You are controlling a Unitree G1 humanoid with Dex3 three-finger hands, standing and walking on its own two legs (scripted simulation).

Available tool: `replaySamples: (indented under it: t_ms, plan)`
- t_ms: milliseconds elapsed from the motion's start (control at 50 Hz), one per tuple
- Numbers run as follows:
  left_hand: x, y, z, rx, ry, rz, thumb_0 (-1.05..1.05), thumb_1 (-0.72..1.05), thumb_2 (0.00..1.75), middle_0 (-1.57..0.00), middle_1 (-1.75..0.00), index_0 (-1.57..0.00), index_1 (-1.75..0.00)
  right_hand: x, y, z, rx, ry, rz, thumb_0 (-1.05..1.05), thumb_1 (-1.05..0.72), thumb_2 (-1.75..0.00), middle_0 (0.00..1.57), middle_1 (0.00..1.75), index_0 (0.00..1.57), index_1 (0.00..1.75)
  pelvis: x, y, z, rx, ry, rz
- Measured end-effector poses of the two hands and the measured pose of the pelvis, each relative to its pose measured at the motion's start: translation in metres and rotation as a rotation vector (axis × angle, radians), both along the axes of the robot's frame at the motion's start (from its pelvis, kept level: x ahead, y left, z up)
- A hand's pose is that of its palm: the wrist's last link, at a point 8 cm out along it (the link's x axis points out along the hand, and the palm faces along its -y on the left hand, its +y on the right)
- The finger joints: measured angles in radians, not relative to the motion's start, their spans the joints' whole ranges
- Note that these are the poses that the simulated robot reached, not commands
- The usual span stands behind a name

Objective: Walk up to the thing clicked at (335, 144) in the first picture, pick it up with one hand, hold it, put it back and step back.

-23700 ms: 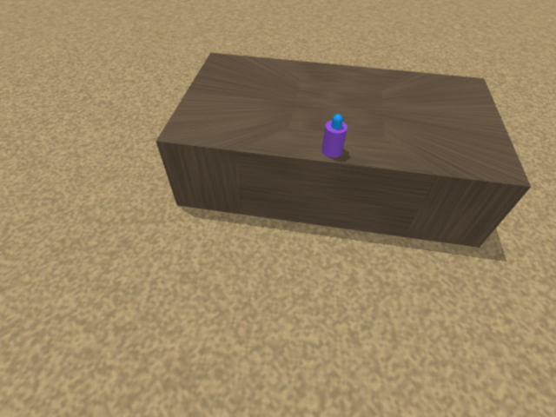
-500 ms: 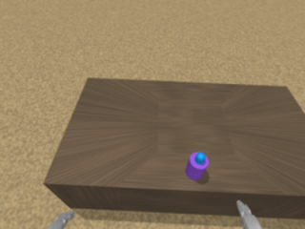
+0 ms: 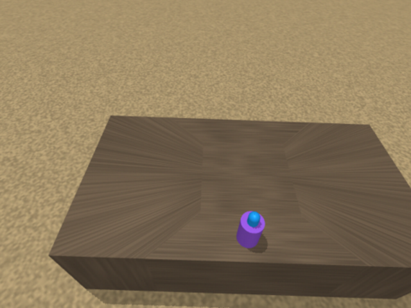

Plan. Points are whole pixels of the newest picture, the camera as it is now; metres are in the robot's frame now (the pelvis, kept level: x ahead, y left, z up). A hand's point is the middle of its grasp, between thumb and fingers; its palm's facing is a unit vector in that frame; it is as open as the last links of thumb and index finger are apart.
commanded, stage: home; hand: right
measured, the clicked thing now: (251, 226) +0.43 -0.16 -0.31
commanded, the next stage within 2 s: stand in 1.00 s
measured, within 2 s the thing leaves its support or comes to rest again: neither
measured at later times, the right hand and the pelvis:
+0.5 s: hand out of the picture +0.03 -0.24 -0.16, palm faces -0.05 +0.93 -0.36, open 17.4 cm; pelvis -0.01 +0.01 +0.00, yaw +0 degrees
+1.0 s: hand out of the picture +0.08 -0.23 -0.15, palm faces -0.05 +0.93 -0.36, open 17.3 cm; pelvis +0.01 +0.02 +0.01, yaw +0 degrees
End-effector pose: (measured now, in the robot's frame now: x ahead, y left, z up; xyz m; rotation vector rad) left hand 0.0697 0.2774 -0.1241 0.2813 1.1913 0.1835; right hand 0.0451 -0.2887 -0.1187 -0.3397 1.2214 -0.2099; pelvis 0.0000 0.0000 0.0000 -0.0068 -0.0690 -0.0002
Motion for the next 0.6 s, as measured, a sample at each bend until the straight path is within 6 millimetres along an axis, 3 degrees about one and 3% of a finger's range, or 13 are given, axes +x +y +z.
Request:
replaySamples:
  t_ms: [340, 600]
  plan:
    - [-0.025, 0.020, 0.001, 0.016, 0.069, 0.021, 0.00, 0.90, 0.90, -0.20, -0.31, -0.20, -0.31, -0.028, 0.000, -0.001, -0.003, 0.068, -0.003, 0.00, 0.53, -0.05, 0.06, 0.05, 0.06, 0.05, -0.010, 0.005, 0.002, 0.004, 0.010, -0.007]
    - [-0.017, 0.027, 0.001, 0.008, 0.072, 0.020, 0.00, 0.90, 0.90, -0.20, -0.31, -0.20, -0.31, -0.008, 0.013, 0.000, 0.006, 0.044, 0.009, 0.00, 0.52, -0.06, 0.06, 0.05, 0.06, 0.05, -0.003, 0.016, 0.003, 0.004, 0.012, -0.004]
